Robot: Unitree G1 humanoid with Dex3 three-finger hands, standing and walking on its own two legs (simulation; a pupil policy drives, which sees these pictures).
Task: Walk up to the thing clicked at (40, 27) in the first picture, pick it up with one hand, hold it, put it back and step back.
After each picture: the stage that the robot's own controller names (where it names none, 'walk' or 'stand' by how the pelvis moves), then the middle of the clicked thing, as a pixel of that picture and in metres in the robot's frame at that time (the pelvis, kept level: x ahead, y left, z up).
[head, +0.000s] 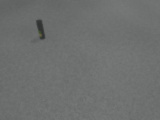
stand; (40, 29) +1.59 +0.45 -0.65
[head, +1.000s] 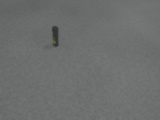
walk; (55, 36) +1.49 +0.19 -0.63
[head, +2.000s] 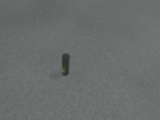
walk; (65, 65) +0.96 +0.08 -0.64
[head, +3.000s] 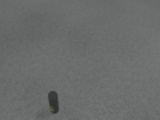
walk; (53, 103) +0.60 +0.16 -0.64
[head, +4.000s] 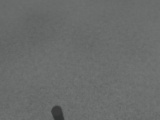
stand; (58, 116) +0.44 +0.16 -0.63
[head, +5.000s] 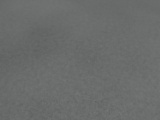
stand; out of the picture +0.42 +0.15 -0.66
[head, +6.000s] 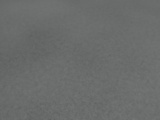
stand; out of the picture +0.41 +0.16 -0.66
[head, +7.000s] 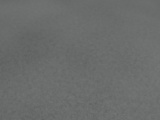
stand; out of the picture +0.39 +0.18 -0.65
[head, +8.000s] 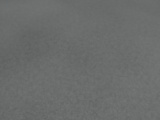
stand; out of the picture +0.41 +0.18 -0.66
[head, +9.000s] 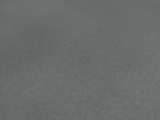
stand; out of the picture +0.40 +0.17 -0.66
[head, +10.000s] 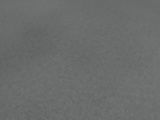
stand; out of the picture +0.40 +0.17 -0.66
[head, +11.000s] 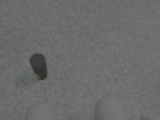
go down; (40, 68) +0.49 +0.15 -0.38
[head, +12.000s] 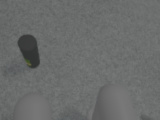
go down; (30, 54) +0.51 +0.16 -0.29
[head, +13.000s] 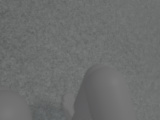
close in; out of the picture +0.51 +0.21 -0.18
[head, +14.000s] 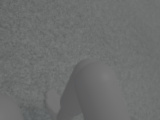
close; out of the picture +0.51 +0.23 -0.17
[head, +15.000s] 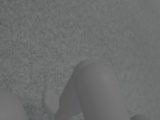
lift; out of the picture +0.46 +0.21 -0.18
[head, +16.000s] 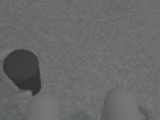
lift; (27, 78) +0.34 +0.17 -0.03
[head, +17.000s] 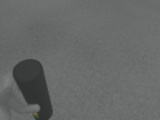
hold; (37, 95) +0.30 +0.14 +0.07
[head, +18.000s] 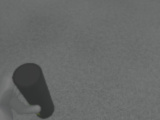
hold; (38, 95) +0.30 +0.14 +0.04
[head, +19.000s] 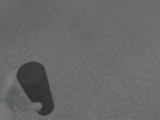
crouch; (39, 93) +0.32 +0.13 +0.00
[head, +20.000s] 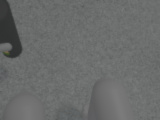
lower; (4, 34) +0.49 +0.16 -0.05
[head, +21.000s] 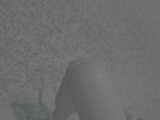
lower; out of the picture +0.47 +0.23 -0.19
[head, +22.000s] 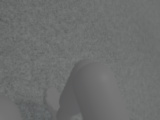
lower; out of the picture +0.47 +0.22 -0.18
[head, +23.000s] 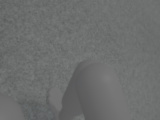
lower; out of the picture +0.47 +0.21 -0.18
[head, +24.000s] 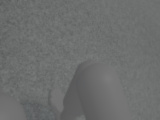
lower; out of the picture +0.46 +0.21 -0.17
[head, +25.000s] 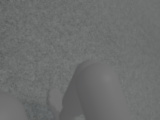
draw back; out of the picture +0.46 +0.19 -0.18
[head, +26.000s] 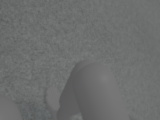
rise; out of the picture +0.46 +0.20 -0.18
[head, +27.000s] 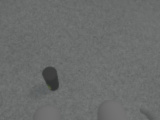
walk; (51, 80) +0.45 +0.12 -0.40
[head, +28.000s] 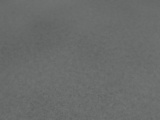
stand; out of the picture +0.39 +0.11 -0.60
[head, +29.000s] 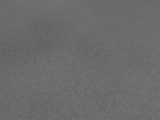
stand; out of the picture +0.40 +0.12 -0.60
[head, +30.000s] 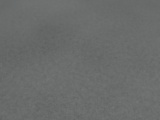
stand; out of the picture +0.40 +0.11 -0.64
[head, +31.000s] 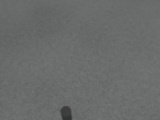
walk; (66, 116) +0.42 +0.10 -0.64
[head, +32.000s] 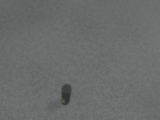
walk; (65, 95) +0.54 +0.04 -0.64
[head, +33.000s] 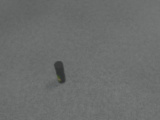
walk; (60, 73) +0.77 +0.17 -0.62
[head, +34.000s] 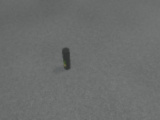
stand; (66, 59) +1.03 +0.16 -0.63
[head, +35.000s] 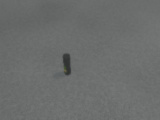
stand; (67, 64) +1.03 +0.13 -0.66
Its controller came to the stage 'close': yes
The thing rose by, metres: 0.68
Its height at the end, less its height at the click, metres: +0.00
